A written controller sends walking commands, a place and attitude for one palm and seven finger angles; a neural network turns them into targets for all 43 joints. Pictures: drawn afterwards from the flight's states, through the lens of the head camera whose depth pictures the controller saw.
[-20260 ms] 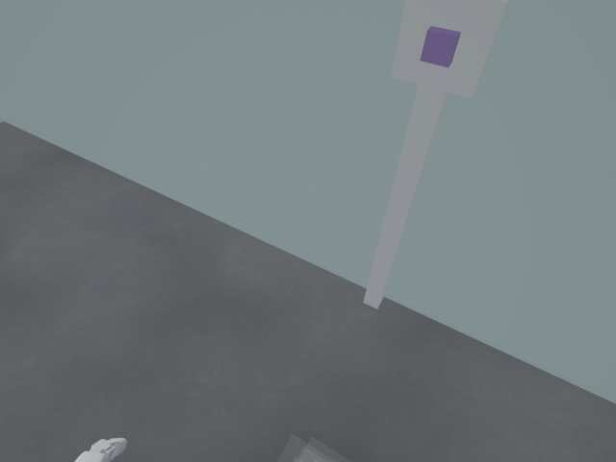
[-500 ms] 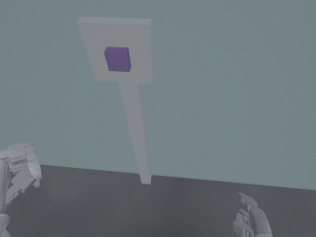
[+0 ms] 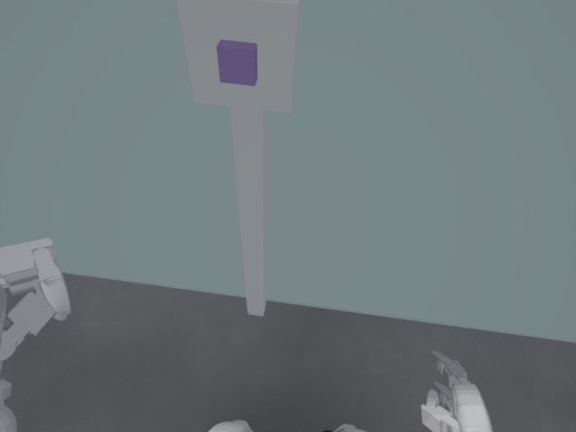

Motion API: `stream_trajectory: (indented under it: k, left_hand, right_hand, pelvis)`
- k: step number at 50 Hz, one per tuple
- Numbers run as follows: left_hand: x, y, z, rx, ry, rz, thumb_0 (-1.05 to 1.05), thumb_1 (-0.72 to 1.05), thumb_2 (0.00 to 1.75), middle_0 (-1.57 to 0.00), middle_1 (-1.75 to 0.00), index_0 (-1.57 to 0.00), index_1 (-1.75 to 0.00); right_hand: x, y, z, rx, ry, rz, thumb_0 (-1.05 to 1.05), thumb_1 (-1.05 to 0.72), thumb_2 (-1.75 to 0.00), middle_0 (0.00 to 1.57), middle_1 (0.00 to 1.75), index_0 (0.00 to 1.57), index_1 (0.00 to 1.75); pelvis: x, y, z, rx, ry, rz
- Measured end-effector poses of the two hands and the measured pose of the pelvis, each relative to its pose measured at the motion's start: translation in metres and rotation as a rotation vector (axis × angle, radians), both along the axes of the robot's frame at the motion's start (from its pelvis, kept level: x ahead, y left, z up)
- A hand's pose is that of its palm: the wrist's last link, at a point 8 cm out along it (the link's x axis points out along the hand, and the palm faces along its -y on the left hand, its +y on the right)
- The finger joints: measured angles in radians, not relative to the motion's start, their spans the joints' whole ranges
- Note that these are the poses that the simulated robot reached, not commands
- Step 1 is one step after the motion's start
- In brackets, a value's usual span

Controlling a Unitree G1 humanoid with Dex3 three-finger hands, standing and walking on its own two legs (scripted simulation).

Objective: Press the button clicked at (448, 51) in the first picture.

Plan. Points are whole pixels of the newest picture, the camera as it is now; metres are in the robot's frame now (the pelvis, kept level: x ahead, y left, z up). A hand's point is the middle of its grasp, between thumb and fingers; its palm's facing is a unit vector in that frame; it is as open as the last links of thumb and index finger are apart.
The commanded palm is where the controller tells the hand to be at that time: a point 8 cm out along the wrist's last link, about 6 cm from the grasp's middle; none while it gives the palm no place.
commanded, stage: step back with the hand held close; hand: left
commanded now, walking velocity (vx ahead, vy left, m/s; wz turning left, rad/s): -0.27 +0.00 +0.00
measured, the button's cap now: (238, 62) +0.57 +0.13 +0.22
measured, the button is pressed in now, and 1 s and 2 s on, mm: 0 0 0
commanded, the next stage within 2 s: stop stepping back and stand still in 0.46 s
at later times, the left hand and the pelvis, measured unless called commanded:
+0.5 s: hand (44, 410) +0.10 +0.19 +0.20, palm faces +0.24 -0.83 -0.51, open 3.1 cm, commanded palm +0.05 +0.24 +0.20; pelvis -0.10 -0.03 +0.02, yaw -4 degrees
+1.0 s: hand out of the picture -0.06 +0.20 +0.20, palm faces +0.42 -0.85 -0.33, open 3.1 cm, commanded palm -0.13 +0.25 +0.20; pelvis -0.27 -0.03 +0.01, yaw -2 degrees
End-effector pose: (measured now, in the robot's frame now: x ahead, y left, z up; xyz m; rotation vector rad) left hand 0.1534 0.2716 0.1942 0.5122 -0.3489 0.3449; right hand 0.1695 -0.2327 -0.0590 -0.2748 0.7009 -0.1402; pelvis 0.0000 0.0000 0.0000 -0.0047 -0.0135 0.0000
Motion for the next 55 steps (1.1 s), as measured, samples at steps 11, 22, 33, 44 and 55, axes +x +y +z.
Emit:
stream_trajectory:
  k: [11, 22, 33, 44, 55]
  left_hand:
    - [-0.038, 0.010, 0.023, 0.054, -0.035, 0.002, 0.01, 0.89, 0.90, -1.31, -1.50, -1.31, -1.49]
    - [-0.069, -0.045, 0.017, 0.050, 0.064, -0.172, 0.01, 0.89, 0.90, -1.31, -1.50, -1.31, -1.49]
    - [-0.131, -0.032, 0.011, 0.037, 0.111, -0.132, 0.01, 0.89, 0.90, -1.31, -1.50, -1.31, -1.49]
    - [-0.243, -0.038, 0.023, -0.007, -0.012, -0.016, 0.01, 0.88, 0.90, -1.31, -1.50, -1.31, -1.49]
    - [-0.270, -0.040, 0.019, 0.036, -0.036, -0.077, 0.01, 0.89, 0.90, -1.31, -1.50, -1.31, -1.50]
  right_hand:
    - [-0.071, 0.004, 0.007, 0.027, 0.037, -0.070, 0.02, -0.90, -0.90, 0.20, 0.30, 0.20, 0.30]
    - [-0.113, -0.023, -0.003, 0.046, 0.057, -0.064, 0.02, -0.90, -0.89, 0.20, 0.30, 0.20, 0.30]
    - [-0.161, -0.039, 0.030, 0.011, -0.084, -0.085, 0.02, -0.90, -0.90, 0.20, 0.30, 0.20, 0.30]
    - [-0.263, -0.051, 0.016, -0.015, 0.028, -0.070, 0.02, -0.90, -0.90, 0.20, 0.30, 0.20, 0.30]
    - [-0.350, -0.046, 0.006, 0.038, -0.044, -0.159, 0.02, -0.90, -0.90, 0.20, 0.30, 0.20, 0.30]
  pelvis:
    - [-0.034, -0.004, 0.015, -0.050, 0.039, -0.005]
    - [-0.093, -0.026, 0.016, -0.021, 0.073, -0.064]
    - [-0.159, -0.027, 0.021, -0.016, 0.018, -0.072]
    - [-0.229, -0.041, 0.022, 0.036, 0.010, -0.062]
    - [-0.285, -0.036, 0.013, 0.033, -0.016, -0.044]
